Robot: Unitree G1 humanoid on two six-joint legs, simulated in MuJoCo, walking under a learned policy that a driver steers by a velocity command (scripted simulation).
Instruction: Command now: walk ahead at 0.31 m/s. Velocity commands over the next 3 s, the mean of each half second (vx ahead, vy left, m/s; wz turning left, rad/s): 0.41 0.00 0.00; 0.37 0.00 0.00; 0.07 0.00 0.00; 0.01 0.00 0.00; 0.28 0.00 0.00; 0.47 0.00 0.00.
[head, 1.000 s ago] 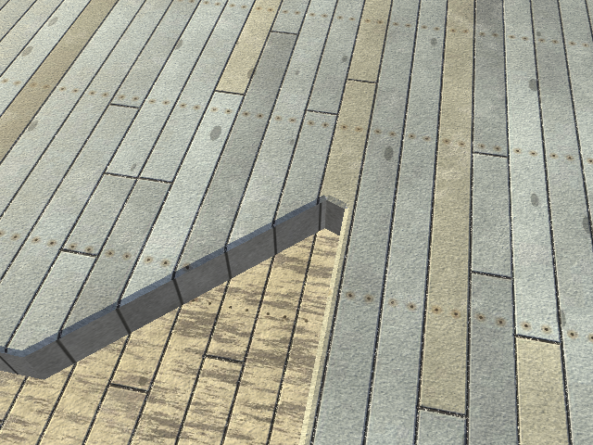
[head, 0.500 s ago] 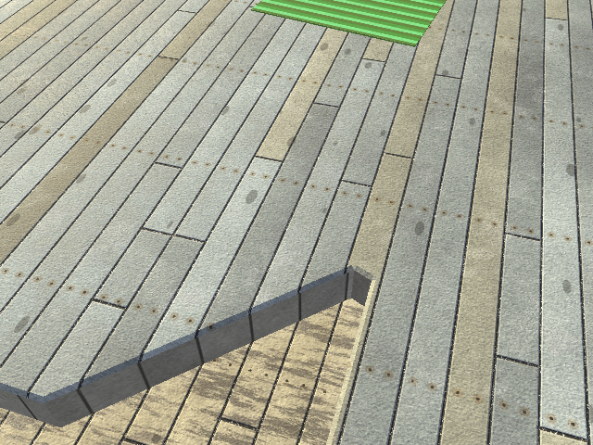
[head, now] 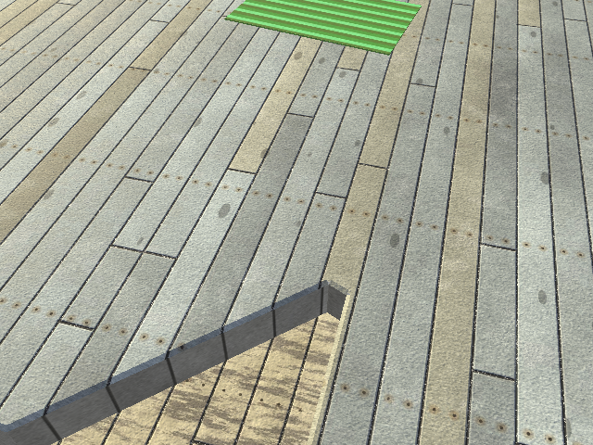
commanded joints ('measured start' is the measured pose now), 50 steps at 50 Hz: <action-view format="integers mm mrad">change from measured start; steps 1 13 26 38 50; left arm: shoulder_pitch -284 -339 4 82 -70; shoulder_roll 65 84 121 187 113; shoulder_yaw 12 1 9 11 -41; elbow -164 -264 -138 -114 -252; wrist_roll -12 19 22 2 2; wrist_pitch -29 -66 -127 -128 -79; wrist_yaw -18 -77 -38 -23 -45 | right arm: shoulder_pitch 326 149 -64 -372 -310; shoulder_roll -131 -178 -93 -163 -197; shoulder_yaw -35 -67 -67 -100 -83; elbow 57 -1 -143 -344 -240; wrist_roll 3 9 -5 54 27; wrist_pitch -13 -84 -36 -95 -103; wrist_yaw -12 -3 59 29 46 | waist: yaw -159 -37 -30 -15 52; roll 202 149 -47 -73 14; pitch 185 222 101 115 36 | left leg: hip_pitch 196 -23 -406 -364 -249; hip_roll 252 237 79 -4 202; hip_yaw -385 -139 14 -13 -156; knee -353 -251 585 136 -292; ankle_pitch -314 375 214 481 642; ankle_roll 142 75 -49 -2 162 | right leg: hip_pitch -454 -164 36 181 -288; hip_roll -51 -108 -308 -312 -213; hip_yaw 52 -87 166 114 46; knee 124 207 -253 -80 695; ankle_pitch -244 -55 141 545 -51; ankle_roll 85 52 -91 -85 112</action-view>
